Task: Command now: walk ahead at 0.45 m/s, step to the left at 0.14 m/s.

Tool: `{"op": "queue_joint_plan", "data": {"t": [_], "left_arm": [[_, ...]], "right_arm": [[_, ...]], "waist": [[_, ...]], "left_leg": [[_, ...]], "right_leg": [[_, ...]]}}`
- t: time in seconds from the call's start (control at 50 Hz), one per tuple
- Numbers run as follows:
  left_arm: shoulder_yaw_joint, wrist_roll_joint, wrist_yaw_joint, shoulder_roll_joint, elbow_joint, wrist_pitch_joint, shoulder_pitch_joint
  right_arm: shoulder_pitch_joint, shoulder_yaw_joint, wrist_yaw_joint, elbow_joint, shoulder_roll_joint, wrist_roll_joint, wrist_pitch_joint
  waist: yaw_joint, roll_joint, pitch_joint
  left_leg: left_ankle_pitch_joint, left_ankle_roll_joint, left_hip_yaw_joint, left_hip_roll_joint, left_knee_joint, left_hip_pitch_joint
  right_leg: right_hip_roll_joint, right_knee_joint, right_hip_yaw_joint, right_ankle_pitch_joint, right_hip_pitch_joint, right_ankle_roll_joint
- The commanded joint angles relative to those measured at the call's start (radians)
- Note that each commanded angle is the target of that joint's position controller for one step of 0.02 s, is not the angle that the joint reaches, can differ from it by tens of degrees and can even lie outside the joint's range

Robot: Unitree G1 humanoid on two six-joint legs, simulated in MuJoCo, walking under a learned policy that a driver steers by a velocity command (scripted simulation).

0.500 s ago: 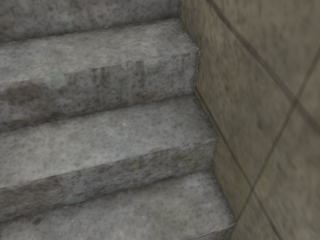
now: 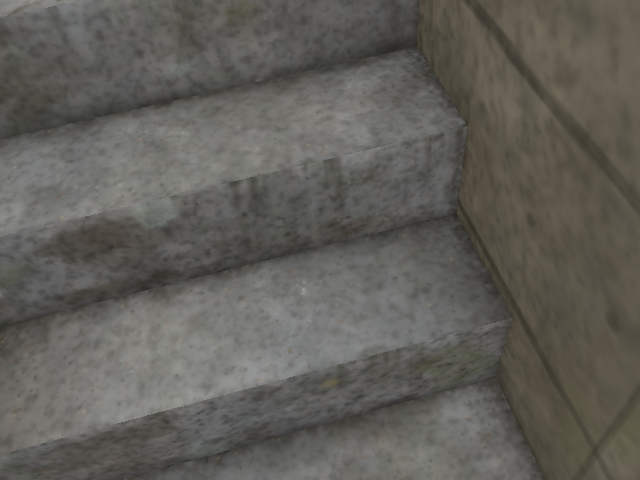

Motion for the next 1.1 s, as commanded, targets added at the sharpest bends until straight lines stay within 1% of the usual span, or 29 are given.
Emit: {"op": "queue_joint_plan", "data": {"t": [0.02,0.08,0.14,0.16,0.18,0.2,0.22,0.24,0.26,0.3,0.38,0.4,0.48,0.54,0.56,0.58,0.6,0.62,0.64,0.66,0.68,0.72,0.76,0.8,0.86,0.92,0.98,1.02,1.1], "left_arm": [[0.032,0.004,0.003,0.174,-0.090,0.004,-0.081],[0.053,-0.034,-0.001,0.241,-0.122,0.014,-0.119],[0.041,-0.054,0.000,0.211,-0.187,0.021,-0.233],[0.026,-0.055,0.004,0.169,-0.215,0.029,-0.237],[0.011,-0.038,0.014,0.131,-0.257,0.034,-0.237],[-0.029,-0.004,0.011,-0.009,-0.256,0.018,-0.090],[-0.016,-0.031,0.010,0.028,-0.173,0.019,0.142],[-0.005,-0.051,0.000,0.064,-0.171,0.012,0.096],[-0.007,-0.061,-0.005,0.070,-0.211,0.008,-0.043],[-0.022,-0.032,-0.002,0.032,-0.257,0.008,-0.215],[-0.050,-0.042,-0.031,-0.041,-0.276,0.012,-0.204],[-0.052,-0.053,-0.032,-0.055,-0.277,0.025,-0.198],[-0.089,-0.058,-0.043,-0.110,-0.370,0.043,-0.347],[-0.120,-0.033,-0.060,-0.115,-0.513,0.026,-0.484],[-0.118,-0.030,-0.062,-0.089,-0.524,0.035,-0.506],[-0.108,-0.051,-0.037,-0.104,-0.540,0.050,-0.492],[-0.059,-0.071,-0.030,-0.037,-0.472,0.066,-0.254],[-0.048,-0.027,-0.034,0.027,-0.428,0.075,-0.102],[0.009,0.057,-0.013,0.228,-0.330,0.082,0.050],[0.033,0.111,0.005,0.344,-0.280,0.089,0.119],[0.007,0.086,0.004,0.269,-0.282,0.077,0.059],[-0.024,-0.010,-0.006,0.069,-0.202,0.088,-0.139],[-0.040,-0.006,0.001,-0.034,-0.177,0.083,-0.265],[-0.037,0.014,0.002,-0.035,-0.186,0.074,-0.294],[-0.033,0.047,0.012,-0.007,-0.195,0.091,-0.270],[-0.004,0.032,0.017,0.082,-0.238,0.113,-0.315],[0.018,0.030,0.006,0.148,-0.264,0.104,-0.360],[0.026,-0.009,0.013,0.153,-0.256,0.108,-0.345],[0.016,-0.060,0.011,0.068,-0.210,0.127,-0.227]], "right_arm": [[0.078,0.045,-0.003,-0.031,0.079,-0.008,0.011],[0.113,0.025,-0.019,-0.056,-0.013,0.000,0.031],[0.244,-0.013,0.007,-0.033,-0.044,-0.029,0.003],[0.310,-0.015,0.022,0.035,-0.031,-0.015,-0.017],[0.339,0.002,0.034,0.071,-0.011,-0.023,-0.023],[0.315,0.000,0.033,0.074,-0.094,-0.022,-0.026],[0.406,-0.046,0.026,0.077,-0.202,0.004,-0.045],[0.389,-0.051,0.011,0.091,-0.184,0.042,-0.032],[0.318,-0.037,0.002,0.087,-0.132,0.056,-0.016],[0.274,-0.009,0.002,0.103,-0.062,0.034,0.003],[0.351,0.011,-0.016,0.158,-0.032,0.030,0.007],[0.375,0.017,-0.011,0.172,-0.021,-0.007,-0.003],[0.347,0.028,-0.034,0.194,-0.017,0.009,0.013],[0.260,0.043,-0.082,0.142,-0.024,0.042,0.036],[0.349,0.021,-0.085,0.149,-0.090,0.043,0.045],[0.419,-0.009,-0.087,0.178,-0.218,0.059,0.069],[0.395,-0.023,-0.077,0.171,-0.304,0.043,0.059],[0.329,-0.027,-0.071,0.159,-0.311,0.062,0.044],[0.218,-0.011,-0.057,0.034,-0.197,0.063,0.017],[0.228,-0.022,-0.033,0.056,-0.133,0.048,0.004],[0.186,-0.032,-0.005,0.044,-0.103,0.049,0.002],[-0.018,0.005,-0.029,-0.129,0.059,0.029,0.061],[0.013,0.029,-0.053,-0.160,0.083,0.024,0.105],[0.012,0.023,-0.050,-0.146,0.038,0.020,0.118],[-0.060,0.027,-0.071,-0.202,0.044,-0.001,0.082],[-0.001,0.028,-0.076,-0.207,0.055,0.033,0.079],[0.045,0.005,-0.087,-0.226,0.027,0.002,0.099],[0.054,-0.006,-0.073,-0.242,0.019,-0.022,0.099],[0.075,-0.037,-0.016,-0.168,0.011,0.001,0.085]], "waist": [[-0.056,-0.253,-0.031],[-0.104,-0.359,-0.044],[-0.220,-0.302,-0.087],[-0.223,-0.185,-0.080],[-0.203,-0.016,-0.058],[-0.063,0.280,-0.097],[-0.041,0.175,-0.279],[-0.054,0.099,-0.185],[-0.062,0.069,-0.041],[-0.068,0.064,0.123],[-0.042,0.048,0.108],[-0.057,-0.040,0.108],[-0.060,0.082,0.140],[-0.005,0.037,0.098],[-0.040,0.023,-0.013],[-0.009,0.191,-0.153],[0.111,0.285,-0.326],[0.198,0.270,-0.424],[0.209,-0.210,-0.473],[0.179,-0.513,-0.619],[0.147,-0.404,-0.584],[0.047,-0.219,-0.115],[-0.052,-0.098,0.094],[-0.067,-0.032,0.076],[-0.067,-0.140,-0.016],[-0.109,-0.229,-0.071],[-0.133,-0.352,-0.122],[-0.135,-0.395,-0.110],[-0.059,-0.126,0.093]], "left_leg": [[-0.020,-0.057,0.161,-0.016,-0.181,0.231],[-0.099,-0.017,0.138,0.020,-0.154,0.249],[0.062,0.072,0.174,-0.030,-0.506,0.406],[0.165,0.068,0.274,-0.117,-0.730,0.441],[0.465,0.098,0.151,-0.045,-0.748,0.574],[1.352,0.208,-0.138,0.226,-0.558,0.645],[0.904,0.407,-0.314,0.393,-0.598,0.672],[0.274,0.432,-0.359,0.388,-0.703,0.612],[-0.204,0.369,-0.360,0.343,-0.780,0.522],[-0.390,0.331,-0.364,0.295,-0.837,0.407],[-0.097,0.326,-0.231,0.306,-0.826,0.393],[0.046,0.325,-0.276,0.379,-0.837,0.417],[0.388,0.228,-0.032,0.325,-0.789,0.479],[0.576,0.170,0.131,0.154,-0.891,0.093],[0.707,0.207,0.132,0.126,-0.933,0.057],[1.035,0.212,0.098,0.149,-0.834,0.226],[1.569,0.217,0.106,0.193,-0.690,0.374],[1.719,0.170,0.091,0.199,-0.494,0.477],[1.215,0.064,0.069,0.033,-0.109,0.191],[-0.080,-0.026,-0.071,-0.198,0.569,0.136],[-0.195,-0.056,-0.167,-0.168,0.937,0.009],[-0.189,0.007,-0.022,-0.076,1.074,-0.316],[-0.108,0.049,-0.002,-0.047,1.149,-0.324],[0.052,0.047,-0.023,-0.036,1.022,-0.303],[0.305,0.003,0.002,0.012,0.759,-0.349],[0.287,-0.055,0.193,0.047,0.290,-0.067],[0.122,-0.047,0.217,0.066,0.262,0.087],[0.026,0.004,0.198,0.085,0.077,0.136],[-0.058,0.132,0.219,0.000,-0.604,0.127]], "right_leg": [[-0.166,-0.145,0.032,0.485,-0.178,-0.159],[-0.243,-0.141,0.115,0.430,-0.146,-0.140],[-0.167,0.157,0.032,0.801,-0.091,-0.087],[-0.079,0.382,-0.044,0.777,-0.075,-0.045],[-0.058,0.660,-0.006,0.306,-0.278,-0.003],[0.030,1.092,0.026,-0.435,-0.512,0.064],[0.050,1.320,0.188,-0.386,-0.521,0.047],[0.008,1.394,0.160,-0.325,-0.667,0.036],[-0.039,1.399,0.128,-0.261,-0.790,0.018],[-0.056,1.514,0.090,-0.204,-0.950,0.011],[-0.056,1.720,0.088,-0.185,-1.105,0.012],[-0.050,1.844,0.116,-0.146,-1.190,0.025],[-0.047,1.998,0.071,-0.324,-1.410,0.047],[-0.111,1.281,-0.055,-0.109,-0.857,0.048],[-0.029,0.989,-0.198,-0.108,-0.508,0.023],[0.048,0.930,-0.157,-0.365,-0.337,0.011],[0.112,0.914,-0.152,-0.350,-0.180,-0.023],[0.096,0.695,0.003,-0.252,-0.093,-0.050],[-0.200,0.318,0.600,0.176,0.058,-0.218],[-0.436,-0.013,1.197,0.273,0.100,-0.426],[-0.455,-0.019,1.151,0.031,0.009,-0.385],[-0.328,0.086,0.693,-0.399,-0.280,-0.196],[-0.265,0.169,0.402,-0.383,-0.513,-0.115],[-0.275,0.170,0.232,-0.161,-0.501,-0.112],[-0.277,0.093,0.024,-0.039,-0.323,-0.138],[-0.224,-0.017,-0.172,0.057,-0.339,-0.139],[-0.287,-0.096,-0.120,-0.027,-0.262,-0.098],[-0.293,-0.113,-0.098,-0.130,-0.190,-0.065],[-0.212,0.312,-0.120,-0.090,-0.112,-0.008]]}}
